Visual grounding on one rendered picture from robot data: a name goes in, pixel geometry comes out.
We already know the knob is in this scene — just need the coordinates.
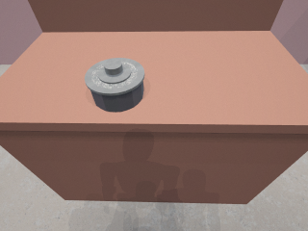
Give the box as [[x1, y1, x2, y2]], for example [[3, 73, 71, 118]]
[[104, 59, 123, 75]]

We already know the lid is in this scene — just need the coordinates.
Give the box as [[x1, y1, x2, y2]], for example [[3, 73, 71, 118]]
[[84, 58, 145, 96]]

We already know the pot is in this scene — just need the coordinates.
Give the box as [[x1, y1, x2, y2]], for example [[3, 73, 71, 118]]
[[90, 81, 144, 113]]

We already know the table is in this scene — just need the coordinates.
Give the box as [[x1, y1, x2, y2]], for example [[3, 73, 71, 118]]
[[0, 0, 308, 205]]

